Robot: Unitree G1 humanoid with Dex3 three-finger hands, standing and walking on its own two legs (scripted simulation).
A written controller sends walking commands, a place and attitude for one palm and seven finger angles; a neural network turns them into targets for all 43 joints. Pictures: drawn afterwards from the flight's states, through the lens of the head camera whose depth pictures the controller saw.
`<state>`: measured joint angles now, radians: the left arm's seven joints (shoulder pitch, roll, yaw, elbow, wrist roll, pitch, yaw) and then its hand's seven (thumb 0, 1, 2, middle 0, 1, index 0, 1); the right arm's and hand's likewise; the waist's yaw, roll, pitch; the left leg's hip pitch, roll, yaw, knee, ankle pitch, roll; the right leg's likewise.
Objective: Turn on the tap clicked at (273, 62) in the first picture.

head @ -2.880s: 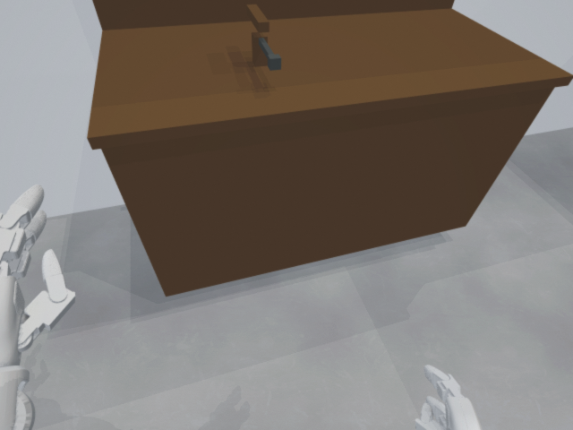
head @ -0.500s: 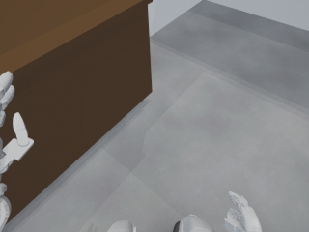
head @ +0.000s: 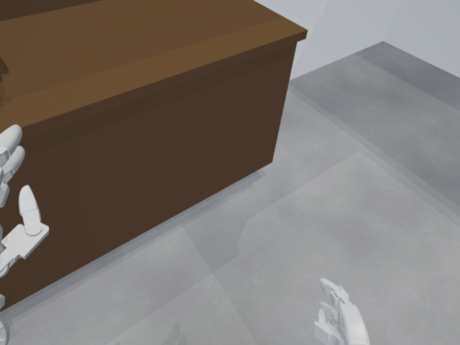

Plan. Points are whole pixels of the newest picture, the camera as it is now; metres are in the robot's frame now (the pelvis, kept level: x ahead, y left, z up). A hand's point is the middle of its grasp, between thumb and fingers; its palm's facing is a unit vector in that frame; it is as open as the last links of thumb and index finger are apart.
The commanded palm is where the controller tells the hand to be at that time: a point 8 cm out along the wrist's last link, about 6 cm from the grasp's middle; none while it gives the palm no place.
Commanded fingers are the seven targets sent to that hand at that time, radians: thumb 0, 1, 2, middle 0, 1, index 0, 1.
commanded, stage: turn to face it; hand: left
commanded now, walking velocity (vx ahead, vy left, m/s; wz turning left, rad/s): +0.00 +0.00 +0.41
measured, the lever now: out of the picture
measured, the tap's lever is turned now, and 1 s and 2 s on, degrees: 0 0 0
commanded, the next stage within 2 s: take the last steps up to it in 0.28 s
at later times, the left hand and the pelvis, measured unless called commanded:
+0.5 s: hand out of the picture +0.09 +0.20 +0.19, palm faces +0.58 -0.70 -0.42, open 7.4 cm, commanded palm +0.03 +0.24 +0.18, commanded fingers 0.00 0.90 0.90 -0.20 -0.30 -0.20 -0.30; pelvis -0.07 -0.07 +0.00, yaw +13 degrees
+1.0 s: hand out of the picture +0.05 +0.21 +0.17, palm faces +0.63 -0.65 -0.42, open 7.4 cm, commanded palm -0.02 +0.24 +0.18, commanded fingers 0.00 0.90 0.90 -0.20 -0.30 -0.20 -0.30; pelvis -0.08 -0.08 +0.00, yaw +18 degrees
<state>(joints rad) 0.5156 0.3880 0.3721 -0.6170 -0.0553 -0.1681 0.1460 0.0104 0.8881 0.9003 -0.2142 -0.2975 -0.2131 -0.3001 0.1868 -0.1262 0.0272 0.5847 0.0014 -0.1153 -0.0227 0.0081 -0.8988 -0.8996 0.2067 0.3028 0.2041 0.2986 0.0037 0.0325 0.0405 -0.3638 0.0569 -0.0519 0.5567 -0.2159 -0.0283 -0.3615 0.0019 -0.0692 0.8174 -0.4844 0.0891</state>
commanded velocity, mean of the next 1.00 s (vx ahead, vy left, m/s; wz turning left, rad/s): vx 0.19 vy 0.07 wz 0.18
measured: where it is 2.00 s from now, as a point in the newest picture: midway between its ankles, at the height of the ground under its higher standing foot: outside the picture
